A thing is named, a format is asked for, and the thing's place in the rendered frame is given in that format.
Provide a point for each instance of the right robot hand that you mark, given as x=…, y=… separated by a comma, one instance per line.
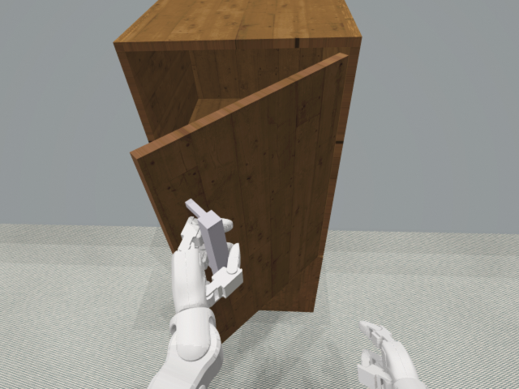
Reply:
x=381, y=372

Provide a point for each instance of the handle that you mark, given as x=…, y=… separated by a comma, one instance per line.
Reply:
x=213, y=234

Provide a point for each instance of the cupboard door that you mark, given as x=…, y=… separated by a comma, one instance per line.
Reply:
x=263, y=162

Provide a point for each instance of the left robot hand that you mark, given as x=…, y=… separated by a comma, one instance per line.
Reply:
x=188, y=275

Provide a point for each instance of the left robot forearm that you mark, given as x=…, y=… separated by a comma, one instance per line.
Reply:
x=195, y=354

